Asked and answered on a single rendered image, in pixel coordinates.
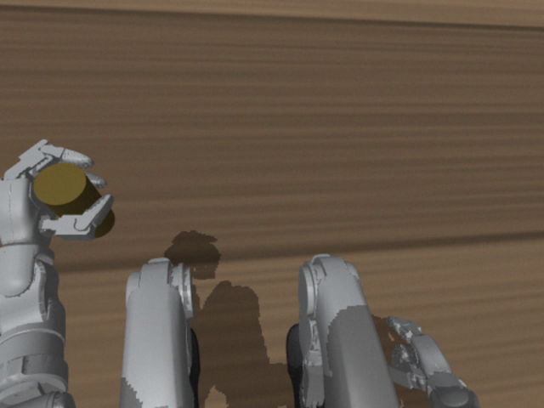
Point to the left robot arm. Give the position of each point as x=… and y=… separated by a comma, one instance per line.
x=33, y=373

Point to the right robot arm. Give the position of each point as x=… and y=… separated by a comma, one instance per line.
x=447, y=390

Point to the right robot hand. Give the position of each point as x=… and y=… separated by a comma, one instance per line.
x=421, y=361

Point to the left robot hand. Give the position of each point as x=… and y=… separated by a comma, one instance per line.
x=24, y=218

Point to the right robot foot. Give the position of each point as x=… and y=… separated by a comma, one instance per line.
x=294, y=360

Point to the can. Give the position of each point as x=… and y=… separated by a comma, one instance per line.
x=66, y=190

